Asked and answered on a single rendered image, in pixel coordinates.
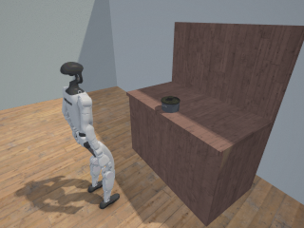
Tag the right robot upper arm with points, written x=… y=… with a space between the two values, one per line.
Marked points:
x=85 y=104

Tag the robot torso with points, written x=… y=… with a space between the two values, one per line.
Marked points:
x=74 y=112

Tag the robot right forearm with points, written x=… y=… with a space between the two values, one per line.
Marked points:
x=90 y=137

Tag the robot left forearm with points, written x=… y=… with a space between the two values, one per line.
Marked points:
x=73 y=128

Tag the pot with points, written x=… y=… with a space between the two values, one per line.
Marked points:
x=170 y=108

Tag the left robot upper arm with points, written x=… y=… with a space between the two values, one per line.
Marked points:
x=64 y=105

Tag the table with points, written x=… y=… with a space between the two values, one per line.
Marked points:
x=231 y=80

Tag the lid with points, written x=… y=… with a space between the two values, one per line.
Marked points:
x=166 y=101

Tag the left robot hand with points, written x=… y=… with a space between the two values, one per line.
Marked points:
x=74 y=134

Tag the right robot hand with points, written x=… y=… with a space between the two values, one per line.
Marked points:
x=104 y=160

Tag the left robot foot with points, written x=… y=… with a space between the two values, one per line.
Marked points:
x=92 y=188

